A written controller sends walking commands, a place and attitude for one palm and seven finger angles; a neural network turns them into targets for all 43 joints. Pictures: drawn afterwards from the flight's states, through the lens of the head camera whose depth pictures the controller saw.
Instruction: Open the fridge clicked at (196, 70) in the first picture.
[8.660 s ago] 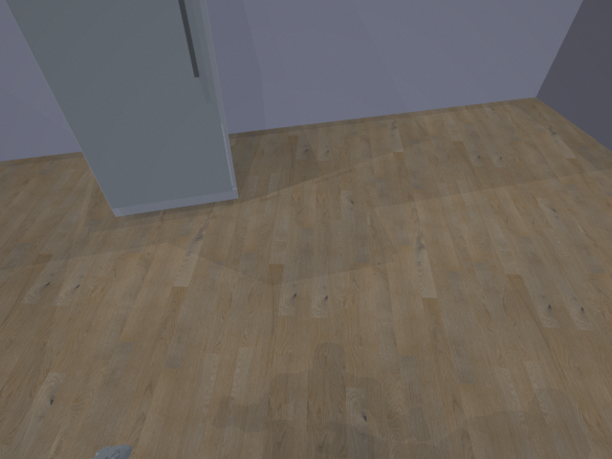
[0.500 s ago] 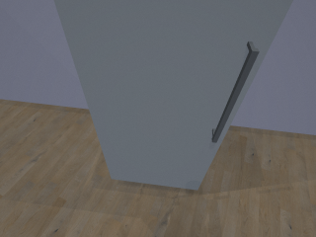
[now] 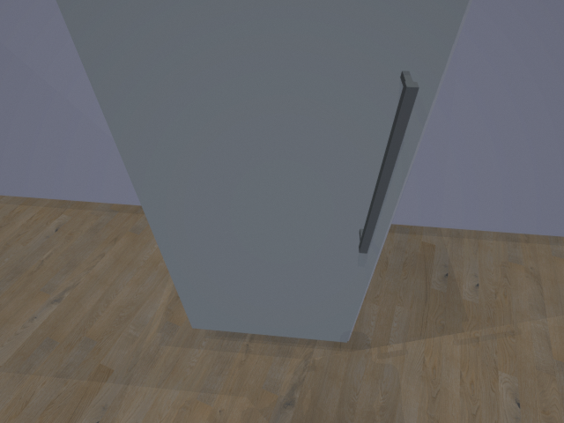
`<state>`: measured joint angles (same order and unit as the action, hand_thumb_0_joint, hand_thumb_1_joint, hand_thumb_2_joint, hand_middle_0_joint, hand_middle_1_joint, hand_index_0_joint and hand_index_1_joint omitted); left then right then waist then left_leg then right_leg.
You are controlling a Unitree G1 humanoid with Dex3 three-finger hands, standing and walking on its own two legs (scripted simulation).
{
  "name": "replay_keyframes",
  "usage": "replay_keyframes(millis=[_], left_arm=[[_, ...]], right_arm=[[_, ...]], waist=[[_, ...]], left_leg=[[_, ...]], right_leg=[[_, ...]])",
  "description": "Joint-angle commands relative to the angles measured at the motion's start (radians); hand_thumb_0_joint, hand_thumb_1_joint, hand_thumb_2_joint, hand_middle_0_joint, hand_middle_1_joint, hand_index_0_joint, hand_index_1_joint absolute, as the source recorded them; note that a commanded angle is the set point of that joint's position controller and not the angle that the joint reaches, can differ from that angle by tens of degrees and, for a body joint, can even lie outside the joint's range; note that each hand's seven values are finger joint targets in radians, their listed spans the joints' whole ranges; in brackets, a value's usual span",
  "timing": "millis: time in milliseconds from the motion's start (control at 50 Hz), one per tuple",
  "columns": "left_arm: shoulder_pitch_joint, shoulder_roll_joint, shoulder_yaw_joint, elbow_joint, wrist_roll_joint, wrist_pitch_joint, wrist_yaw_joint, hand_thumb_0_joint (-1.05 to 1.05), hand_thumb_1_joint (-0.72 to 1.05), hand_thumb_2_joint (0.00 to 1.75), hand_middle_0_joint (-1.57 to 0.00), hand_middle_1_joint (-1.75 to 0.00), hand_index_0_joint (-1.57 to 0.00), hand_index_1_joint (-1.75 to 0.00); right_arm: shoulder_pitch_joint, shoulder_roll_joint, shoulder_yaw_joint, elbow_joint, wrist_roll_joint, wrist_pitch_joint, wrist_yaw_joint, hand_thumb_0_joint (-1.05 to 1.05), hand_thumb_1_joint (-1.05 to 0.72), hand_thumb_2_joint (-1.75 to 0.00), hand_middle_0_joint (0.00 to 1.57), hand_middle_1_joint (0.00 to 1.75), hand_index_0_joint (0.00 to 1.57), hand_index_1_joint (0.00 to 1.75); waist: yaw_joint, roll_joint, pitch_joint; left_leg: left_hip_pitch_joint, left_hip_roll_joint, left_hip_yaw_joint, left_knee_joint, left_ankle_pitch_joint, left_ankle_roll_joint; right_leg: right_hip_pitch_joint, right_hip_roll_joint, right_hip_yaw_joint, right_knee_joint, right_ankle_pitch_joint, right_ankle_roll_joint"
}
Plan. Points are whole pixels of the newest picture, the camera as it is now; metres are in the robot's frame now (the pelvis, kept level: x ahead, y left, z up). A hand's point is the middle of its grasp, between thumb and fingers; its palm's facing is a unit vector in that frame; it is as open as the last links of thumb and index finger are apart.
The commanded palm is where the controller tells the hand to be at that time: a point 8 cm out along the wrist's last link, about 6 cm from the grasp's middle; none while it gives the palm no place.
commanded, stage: come to a stop and stand still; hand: right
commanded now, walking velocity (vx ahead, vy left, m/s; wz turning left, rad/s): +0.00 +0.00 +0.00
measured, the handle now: (380, 178) +0.50 -0.14 +0.09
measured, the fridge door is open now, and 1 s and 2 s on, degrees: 0 0 0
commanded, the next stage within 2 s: look again from close up in 0.38 s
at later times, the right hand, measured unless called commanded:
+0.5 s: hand out of the picture +0.01 -0.20 -0.17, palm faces +0.00 +0.98 -0.20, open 7.4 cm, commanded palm none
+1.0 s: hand out of the picture +0.01 -0.18 -0.17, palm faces +0.01 +0.98 -0.19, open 7.4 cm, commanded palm none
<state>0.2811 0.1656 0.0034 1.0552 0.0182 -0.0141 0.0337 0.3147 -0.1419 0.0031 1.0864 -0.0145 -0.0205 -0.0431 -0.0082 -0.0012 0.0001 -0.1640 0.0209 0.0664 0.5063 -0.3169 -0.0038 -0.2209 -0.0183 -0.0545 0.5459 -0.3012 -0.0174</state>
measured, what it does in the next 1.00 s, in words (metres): stands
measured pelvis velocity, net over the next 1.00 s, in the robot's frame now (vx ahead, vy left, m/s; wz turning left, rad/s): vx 0.01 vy -0.01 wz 0.01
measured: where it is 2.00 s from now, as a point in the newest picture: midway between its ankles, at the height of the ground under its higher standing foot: outside the picture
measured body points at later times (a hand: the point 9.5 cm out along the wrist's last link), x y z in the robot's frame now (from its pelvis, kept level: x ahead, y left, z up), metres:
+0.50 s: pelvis +0.00 -0.02 +0.00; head +0.02 -0.03 +0.45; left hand +0.01 +0.21 -0.15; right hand +0.01 -0.25 -0.16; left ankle -0.03 +0.12 -0.73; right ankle +0.00 -0.10 -0.73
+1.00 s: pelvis +0.01 -0.01 +0.01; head +0.02 -0.01 +0.46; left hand +0.02 +0.22 -0.15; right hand +0.01 -0.23 -0.15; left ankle -0.03 +0.12 -0.73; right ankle +0.00 -0.10 -0.73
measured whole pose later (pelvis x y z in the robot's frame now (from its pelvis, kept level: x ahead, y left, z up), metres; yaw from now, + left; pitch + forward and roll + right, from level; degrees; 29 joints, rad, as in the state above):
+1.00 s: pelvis +0.01 -0.01 +0.01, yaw +1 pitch -1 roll +0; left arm 0.24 0.17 -0.02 1.12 0.01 -0.02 0.03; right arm 0.27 -0.17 0.01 1.10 -0.01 -0.01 -0.03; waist -0.01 0.01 0.04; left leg -0.14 0.05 0.05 0.45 -0.29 -0.02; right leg -0.17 0.01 -0.07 0.44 -0.26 -0.03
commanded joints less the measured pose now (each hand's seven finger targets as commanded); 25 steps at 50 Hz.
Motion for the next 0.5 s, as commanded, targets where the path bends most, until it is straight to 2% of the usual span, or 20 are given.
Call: replay_keyframes(millis=[0, 20, 100, 140, 260, 360, 480], left_arm=[[0.039, 0.089, 0.006, -0.043, -0.002, -0.019, -0.002, 0.00, 0.90, 0.90, -0.20, -0.30, -0.20, -0.30], [0.043, 0.092, 0.007, -0.043, -0.002, -0.020, -0.003, 0.00, 0.90, 0.90, -0.20, -0.30, -0.20, -0.30], [0.032, 0.115, 0.006, -0.043, -0.001, -0.021, -0.005, 0.00, 0.90, 0.90, -0.20, -0.30, -0.20, -0.30], [0.033, 0.119, 0.006, -0.041, -0.001, -0.024, -0.006, 0.00, 0.90, 0.90, -0.20, -0.30, -0.20, -0.30], [0.037, 0.123, 0.004, -0.026, -0.004, -0.027, -0.005, 0.00, 0.90, 0.90, -0.20, -0.30, -0.20, -0.30], [0.036, 0.117, 0.003, -0.008, -0.005, -0.025, -0.004, 0.00, 0.90, 0.90, -0.20, -0.30, -0.20, -0.30], [0.033, 0.111, 0.003, 0.010, -0.007, -0.022, -0.004, 0.00, 0.90, 0.90, -0.20, -0.30, -0.20, -0.30]], right_arm=[[0.049, -0.092, -0.015, -0.039, -0.003, 0.001, 0.002, 0.00, -0.90, -0.90, 0.20, 0.30, 0.20, 0.30], [0.045, -0.096, -0.015, -0.044, -0.006, 0.000, 0.002, 0.00, -0.90, -0.90, 0.20, 0.30, 0.20, 0.30], [0.035, -0.108, -0.014, -0.050, -0.003, 0.008, 0.006, 0.00, -0.90, -0.90, 0.20, 0.30, 0.20, 0.30], [0.032, -0.118, -0.016, -0.056, -0.004, 0.005, 0.006, 0.00, -0.90, -0.90, 0.20, 0.30, 0.20, 0.30], [0.020, -0.129, -0.016, -0.051, -0.001, 0.006, 0.006, 0.00, -0.90, -0.90, 0.20, 0.30, 0.20, 0.30], [0.022, -0.130, -0.014, -0.040, 0.000, 0.006, 0.004, 0.00, -0.90, -0.90, 0.20, 0.30, 0.20, 0.30], [0.022, -0.125, -0.013, -0.026, -0.001, 0.006, 0.003, 0.00, -0.90, -0.90, 0.20, 0.30, 0.20, 0.30]], waist=[[-0.002, -0.017, 0.115], [-0.001, -0.003, 0.111], [-0.005, -0.039, 0.102], [-0.007, -0.035, 0.062], [-0.003, -0.007, 0.032], [-0.002, -0.007, 0.036], [0.002, 0.000, 0.049]], left_leg=[[-0.054, 0.061, -0.072, -0.093, 0.077, 0.035], [-0.043, 0.060, -0.068, -0.089, 0.085, 0.034], [-0.038, 0.063, -0.061, -0.083, 0.070, 0.027], [-0.015, 0.068, -0.061, -0.079, 0.103, 0.026], [-0.001, 0.079, -0.061, -0.078, 0.142, 0.022], [-0.005, 0.086, -0.068, -0.084, 0.171, 0.021], [-0.012, 0.087, -0.073, -0.093, 0.167, 0.020]], right_leg=[[-0.068, -0.093, 0.117, -0.180, 0.121, -0.028], [-0.069, -0.094, 0.120, -0.182, 0.133, -0.031], [-0.069, -0.098, 0.132, -0.223, 0.077, -0.033], [-0.046, -0.098, 0.128, -0.210, 0.138, -0.036], [-0.005, -0.095, 0.115, -0.193, 0.233, -0.035], [0.016, -0.091, 0.103, -0.182, 0.272, -0.034], [0.022, -0.089, 0.097, -0.186, 0.253, -0.030]])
